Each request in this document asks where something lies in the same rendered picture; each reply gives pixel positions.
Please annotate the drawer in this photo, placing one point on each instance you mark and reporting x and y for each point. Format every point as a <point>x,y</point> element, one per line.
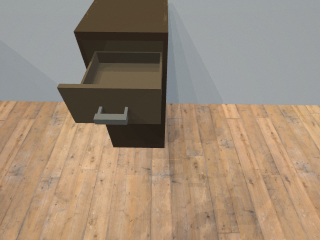
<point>115,80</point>

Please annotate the handle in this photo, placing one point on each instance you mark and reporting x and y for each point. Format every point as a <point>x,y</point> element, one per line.
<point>110,119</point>

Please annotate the cabinet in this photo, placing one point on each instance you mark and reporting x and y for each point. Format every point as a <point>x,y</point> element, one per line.
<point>128,26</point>

